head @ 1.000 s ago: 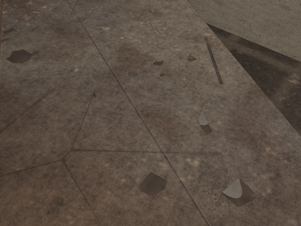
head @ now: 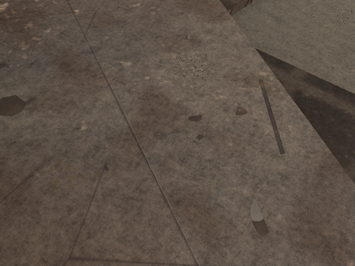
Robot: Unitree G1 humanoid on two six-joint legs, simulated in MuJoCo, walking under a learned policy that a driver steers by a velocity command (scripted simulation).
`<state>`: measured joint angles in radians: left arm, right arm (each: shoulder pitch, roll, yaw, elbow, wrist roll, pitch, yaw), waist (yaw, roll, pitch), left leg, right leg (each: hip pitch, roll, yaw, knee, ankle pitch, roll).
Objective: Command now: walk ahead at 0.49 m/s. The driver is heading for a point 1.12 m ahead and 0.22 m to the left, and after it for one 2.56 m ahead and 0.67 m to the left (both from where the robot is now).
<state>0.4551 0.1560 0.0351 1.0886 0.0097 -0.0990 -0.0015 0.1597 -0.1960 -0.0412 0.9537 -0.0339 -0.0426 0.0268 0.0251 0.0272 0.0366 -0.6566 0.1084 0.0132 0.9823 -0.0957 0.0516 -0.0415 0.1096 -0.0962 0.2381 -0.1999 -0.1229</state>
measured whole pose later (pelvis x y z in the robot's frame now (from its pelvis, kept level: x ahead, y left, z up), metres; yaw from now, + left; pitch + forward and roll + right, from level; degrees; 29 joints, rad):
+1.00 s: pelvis +0.36 +0.01 -0.01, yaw +11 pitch +0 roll +0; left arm 0.17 0.22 0.04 0.89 0.02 0.01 0.07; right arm 0.23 -0.24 -0.07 0.90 -0.03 0.08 0.01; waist -0.01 0.01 0.03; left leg -0.43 0.01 0.04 0.99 -0.48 0.01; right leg -0.36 -0.04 -0.20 0.42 -0.07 -0.09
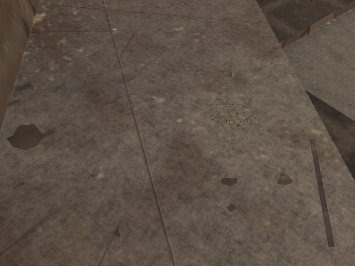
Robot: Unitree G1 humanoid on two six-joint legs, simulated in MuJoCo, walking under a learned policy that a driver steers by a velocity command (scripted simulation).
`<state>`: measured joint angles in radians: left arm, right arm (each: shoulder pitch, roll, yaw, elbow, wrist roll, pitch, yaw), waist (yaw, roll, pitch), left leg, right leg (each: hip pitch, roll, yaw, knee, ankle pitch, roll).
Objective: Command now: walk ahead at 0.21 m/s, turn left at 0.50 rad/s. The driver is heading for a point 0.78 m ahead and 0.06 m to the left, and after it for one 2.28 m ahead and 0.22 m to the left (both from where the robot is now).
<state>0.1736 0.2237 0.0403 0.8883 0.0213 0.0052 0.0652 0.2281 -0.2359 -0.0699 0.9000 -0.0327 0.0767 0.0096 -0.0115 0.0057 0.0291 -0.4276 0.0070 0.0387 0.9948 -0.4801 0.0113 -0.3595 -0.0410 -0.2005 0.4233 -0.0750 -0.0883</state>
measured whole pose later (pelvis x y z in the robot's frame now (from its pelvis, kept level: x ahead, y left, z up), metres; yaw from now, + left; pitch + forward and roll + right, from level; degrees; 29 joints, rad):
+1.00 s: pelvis +0.08 +0.04 +0.00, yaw +6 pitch +0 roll +0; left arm 0.25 0.27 0.08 0.86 0.01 0.05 0.00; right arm 0.18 -0.24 -0.04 0.83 -0.01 0.01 -0.05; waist 0.03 -0.02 0.05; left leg -0.24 -0.05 -0.04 0.49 -0.30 0.03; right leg -0.34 0.11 0.12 0.47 -0.14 -0.04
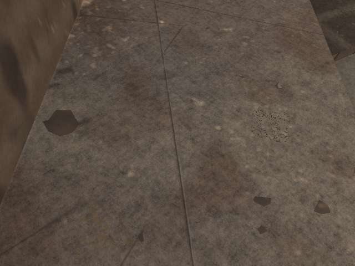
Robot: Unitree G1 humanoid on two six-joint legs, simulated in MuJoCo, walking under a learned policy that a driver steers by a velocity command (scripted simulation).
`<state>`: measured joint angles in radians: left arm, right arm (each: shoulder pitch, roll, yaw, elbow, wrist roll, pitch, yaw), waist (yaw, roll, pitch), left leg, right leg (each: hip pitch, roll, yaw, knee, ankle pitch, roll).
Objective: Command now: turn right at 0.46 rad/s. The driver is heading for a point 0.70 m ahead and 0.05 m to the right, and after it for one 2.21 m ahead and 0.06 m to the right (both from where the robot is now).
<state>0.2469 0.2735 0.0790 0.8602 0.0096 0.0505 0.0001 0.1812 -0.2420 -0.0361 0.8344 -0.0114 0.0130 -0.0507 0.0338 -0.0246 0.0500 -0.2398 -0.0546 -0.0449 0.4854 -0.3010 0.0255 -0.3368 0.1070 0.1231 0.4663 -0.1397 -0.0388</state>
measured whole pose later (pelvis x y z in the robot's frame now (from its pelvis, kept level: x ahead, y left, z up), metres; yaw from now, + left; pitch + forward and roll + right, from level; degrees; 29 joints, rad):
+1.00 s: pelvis +0.27 -0.11 -0.02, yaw -5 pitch +1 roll +0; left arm 0.43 0.22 0.01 0.97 0.03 -0.06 0.03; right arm 0.08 -0.24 -0.03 0.79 -0.04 -0.03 0.05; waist 0.02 0.01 0.07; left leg -0.47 -0.07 0.13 0.58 -0.15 0.18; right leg 0.10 -0.01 -0.25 0.57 -0.45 -0.03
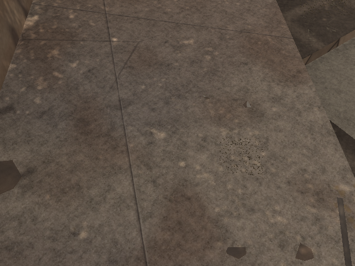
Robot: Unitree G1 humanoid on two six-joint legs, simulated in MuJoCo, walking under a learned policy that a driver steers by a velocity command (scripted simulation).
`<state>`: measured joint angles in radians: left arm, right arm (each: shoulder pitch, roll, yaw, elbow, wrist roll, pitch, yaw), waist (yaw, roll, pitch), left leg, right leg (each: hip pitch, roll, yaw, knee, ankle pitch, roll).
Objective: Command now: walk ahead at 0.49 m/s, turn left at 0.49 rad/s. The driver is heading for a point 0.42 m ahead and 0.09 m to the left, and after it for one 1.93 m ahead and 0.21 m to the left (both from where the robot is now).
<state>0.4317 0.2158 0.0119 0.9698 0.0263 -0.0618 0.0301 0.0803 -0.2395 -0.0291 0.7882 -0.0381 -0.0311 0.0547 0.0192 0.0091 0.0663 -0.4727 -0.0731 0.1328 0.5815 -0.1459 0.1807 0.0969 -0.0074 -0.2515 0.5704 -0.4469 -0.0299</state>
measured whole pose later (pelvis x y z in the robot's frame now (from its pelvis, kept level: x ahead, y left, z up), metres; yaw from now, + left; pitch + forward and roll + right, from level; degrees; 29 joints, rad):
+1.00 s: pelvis +0.53 +0.08 +0.02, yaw +17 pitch +2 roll -2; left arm 0.50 0.25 0.04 0.90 0.01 -0.06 -0.02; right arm 0.02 -0.23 0.02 0.69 -0.05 -0.08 0.02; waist 0.10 0.01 0.02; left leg -0.42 0.01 0.01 0.50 -0.12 0.03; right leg -0.09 0.05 0.07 0.48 -0.40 -0.03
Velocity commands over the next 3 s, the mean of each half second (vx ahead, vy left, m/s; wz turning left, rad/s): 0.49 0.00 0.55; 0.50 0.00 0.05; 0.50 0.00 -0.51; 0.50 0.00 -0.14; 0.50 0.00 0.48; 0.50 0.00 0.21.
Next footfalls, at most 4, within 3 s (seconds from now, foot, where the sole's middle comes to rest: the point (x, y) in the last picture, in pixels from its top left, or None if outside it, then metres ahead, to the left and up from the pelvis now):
0.52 right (207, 248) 0.50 -0.06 -0.75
0.98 left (134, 215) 0.62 0.22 -0.75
1.50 right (180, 151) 0.93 0.04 -0.75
2.08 left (156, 96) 1.25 0.17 -0.75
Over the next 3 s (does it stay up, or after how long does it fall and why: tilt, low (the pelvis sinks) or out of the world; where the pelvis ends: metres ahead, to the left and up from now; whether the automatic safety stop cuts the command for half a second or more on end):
stays up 1.59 0.16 0.03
